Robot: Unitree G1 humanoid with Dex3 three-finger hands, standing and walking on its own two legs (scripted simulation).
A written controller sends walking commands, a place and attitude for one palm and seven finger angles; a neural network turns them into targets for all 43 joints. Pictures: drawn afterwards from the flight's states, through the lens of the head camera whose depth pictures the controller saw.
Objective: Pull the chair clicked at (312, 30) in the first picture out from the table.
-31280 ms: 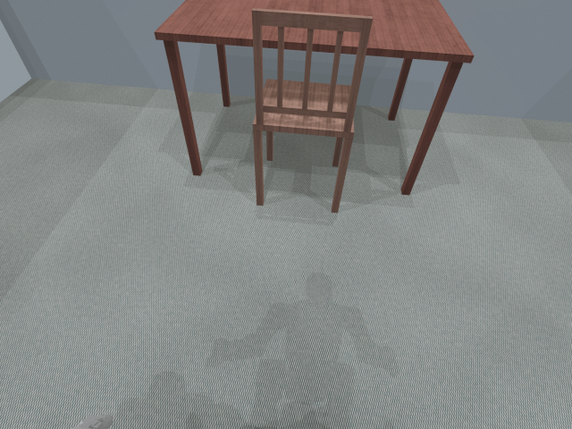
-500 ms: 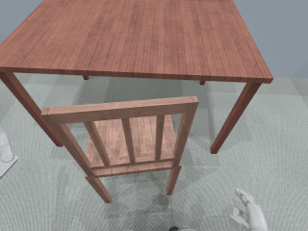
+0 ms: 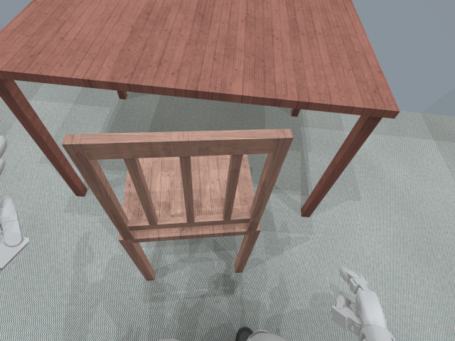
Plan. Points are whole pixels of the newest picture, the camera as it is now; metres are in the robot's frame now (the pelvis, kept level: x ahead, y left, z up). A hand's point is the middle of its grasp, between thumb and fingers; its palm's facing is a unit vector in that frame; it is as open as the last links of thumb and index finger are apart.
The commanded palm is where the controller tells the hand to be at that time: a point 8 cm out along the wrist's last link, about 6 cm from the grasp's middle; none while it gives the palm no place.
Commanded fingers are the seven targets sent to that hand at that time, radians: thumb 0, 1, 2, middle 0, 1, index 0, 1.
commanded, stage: step back with the hand held close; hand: left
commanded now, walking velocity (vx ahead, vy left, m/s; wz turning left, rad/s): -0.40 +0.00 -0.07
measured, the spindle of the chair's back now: (188, 192) +0.42 +0.10 -0.07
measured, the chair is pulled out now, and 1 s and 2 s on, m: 0.15 0.15 0.15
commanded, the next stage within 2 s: stop stepping back and stand still in 0.36 s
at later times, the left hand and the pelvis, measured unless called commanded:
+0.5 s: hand out of the picture +0.10 +0.27 +0.15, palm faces +0.27 -0.82 -0.51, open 7.4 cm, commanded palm +0.04 +0.32 +0.18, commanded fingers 0.00 0.90 0.90 -0.20 -0.30 -0.20 -0.30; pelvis -0.11 +0.03 -0.01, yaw -2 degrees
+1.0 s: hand out of the picture +0.03 +0.28 +0.17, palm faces +0.34 -0.83 -0.45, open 7.4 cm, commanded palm -0.01 +0.32 +0.18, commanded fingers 0.00 0.90 0.90 -0.20 -0.30 -0.20 -0.30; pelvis -0.18 +0.03 +0.00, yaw -5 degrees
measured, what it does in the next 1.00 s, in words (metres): walks backwards: left foot, then right foot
